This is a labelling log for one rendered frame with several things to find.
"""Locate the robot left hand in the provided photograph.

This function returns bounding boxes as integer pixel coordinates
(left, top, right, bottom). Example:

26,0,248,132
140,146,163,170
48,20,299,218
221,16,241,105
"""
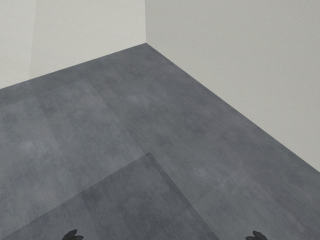
62,229,84,240

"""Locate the robot right hand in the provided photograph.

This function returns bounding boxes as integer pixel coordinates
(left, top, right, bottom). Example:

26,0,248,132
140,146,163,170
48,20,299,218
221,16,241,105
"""
245,230,267,240

